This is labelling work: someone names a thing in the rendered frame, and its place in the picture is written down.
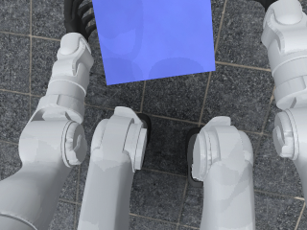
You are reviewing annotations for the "robot right foot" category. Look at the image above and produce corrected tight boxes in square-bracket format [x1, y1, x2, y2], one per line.
[185, 127, 203, 188]

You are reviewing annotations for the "right robot hand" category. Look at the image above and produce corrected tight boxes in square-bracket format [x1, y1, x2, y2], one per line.
[247, 0, 278, 13]

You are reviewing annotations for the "left robot forearm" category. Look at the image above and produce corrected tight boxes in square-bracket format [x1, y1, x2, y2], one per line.
[18, 33, 94, 159]

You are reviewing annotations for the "right robot forearm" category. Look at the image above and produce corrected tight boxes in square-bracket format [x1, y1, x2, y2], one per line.
[261, 0, 307, 110]

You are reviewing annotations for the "robot left upper arm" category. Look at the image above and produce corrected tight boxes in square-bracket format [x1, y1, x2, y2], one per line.
[0, 120, 88, 230]

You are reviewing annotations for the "right robot thigh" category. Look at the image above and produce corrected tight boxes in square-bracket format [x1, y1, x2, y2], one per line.
[194, 126, 256, 230]

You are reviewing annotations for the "robot right upper arm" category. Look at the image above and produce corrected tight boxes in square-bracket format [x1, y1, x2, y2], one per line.
[272, 106, 307, 208]

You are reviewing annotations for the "carton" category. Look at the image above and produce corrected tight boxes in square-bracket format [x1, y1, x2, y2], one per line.
[92, 0, 216, 85]

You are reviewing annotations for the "left robot hand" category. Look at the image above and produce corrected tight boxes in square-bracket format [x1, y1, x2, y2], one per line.
[63, 0, 97, 43]

